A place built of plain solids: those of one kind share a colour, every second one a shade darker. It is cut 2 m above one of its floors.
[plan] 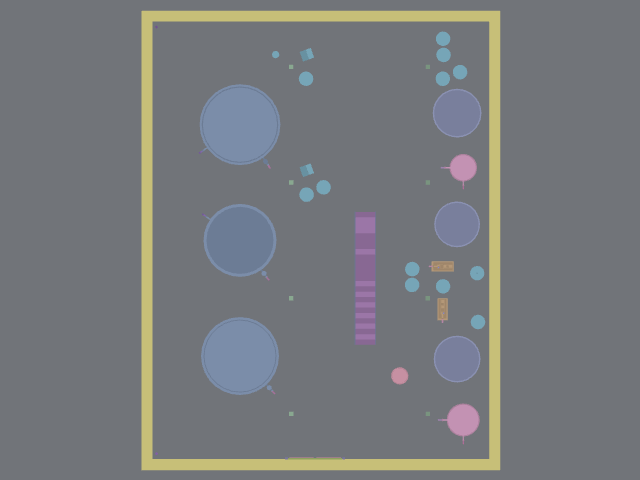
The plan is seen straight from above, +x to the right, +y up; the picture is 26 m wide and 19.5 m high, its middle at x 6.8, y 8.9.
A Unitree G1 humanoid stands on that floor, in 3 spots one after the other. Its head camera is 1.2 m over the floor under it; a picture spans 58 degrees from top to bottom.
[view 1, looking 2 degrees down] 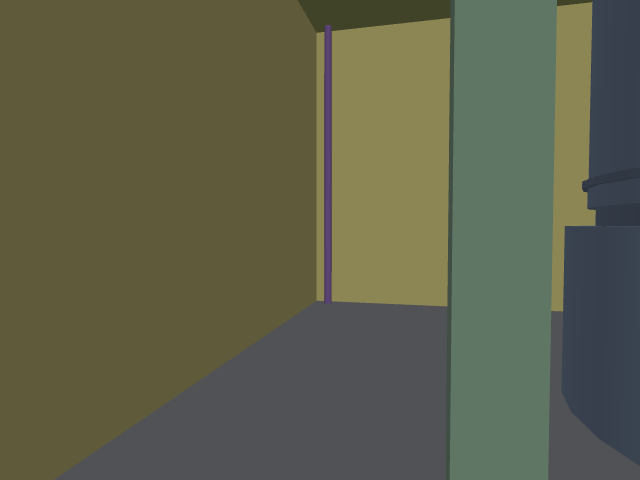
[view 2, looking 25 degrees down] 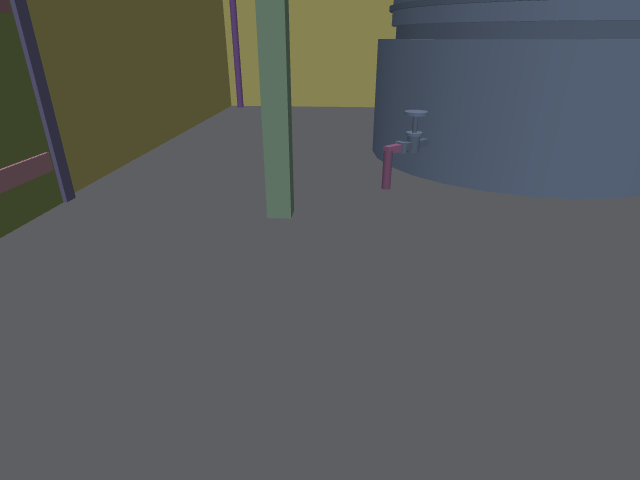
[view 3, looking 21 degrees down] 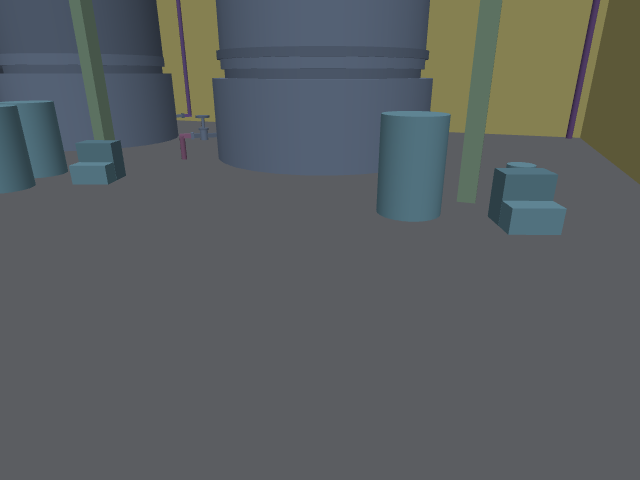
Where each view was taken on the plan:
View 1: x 6.60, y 1.70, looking -166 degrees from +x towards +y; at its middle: wall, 6.81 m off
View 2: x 8.64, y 2.34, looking -176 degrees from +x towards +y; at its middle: ground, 2.84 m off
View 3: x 10.13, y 16.07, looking -159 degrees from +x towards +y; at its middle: ground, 3.35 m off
